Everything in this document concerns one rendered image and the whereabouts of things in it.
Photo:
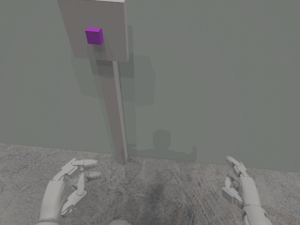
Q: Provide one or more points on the button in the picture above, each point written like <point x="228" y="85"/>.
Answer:
<point x="94" y="35"/>

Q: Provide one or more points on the robot left hand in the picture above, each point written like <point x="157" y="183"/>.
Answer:
<point x="58" y="200"/>

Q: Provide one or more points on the robot right forearm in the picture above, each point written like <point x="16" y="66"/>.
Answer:
<point x="254" y="215"/>

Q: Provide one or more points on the panel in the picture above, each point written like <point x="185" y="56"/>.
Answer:
<point x="111" y="17"/>

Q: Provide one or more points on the robot right hand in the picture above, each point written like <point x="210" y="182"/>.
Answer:
<point x="245" y="192"/>

